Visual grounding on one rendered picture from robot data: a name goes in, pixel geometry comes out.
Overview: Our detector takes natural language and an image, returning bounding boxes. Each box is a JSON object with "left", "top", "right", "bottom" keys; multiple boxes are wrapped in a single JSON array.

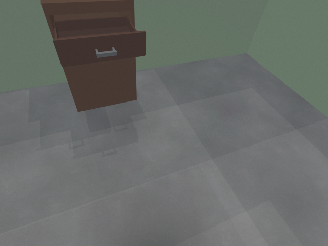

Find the cabinet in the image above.
[{"left": 40, "top": 0, "right": 137, "bottom": 112}]

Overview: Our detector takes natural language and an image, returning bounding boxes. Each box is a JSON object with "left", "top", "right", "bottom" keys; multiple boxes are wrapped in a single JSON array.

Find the drawer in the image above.
[{"left": 53, "top": 16, "right": 146, "bottom": 67}]

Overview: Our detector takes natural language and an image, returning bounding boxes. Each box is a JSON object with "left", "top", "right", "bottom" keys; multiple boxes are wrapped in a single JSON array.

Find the handle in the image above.
[{"left": 95, "top": 47, "right": 117, "bottom": 58}]

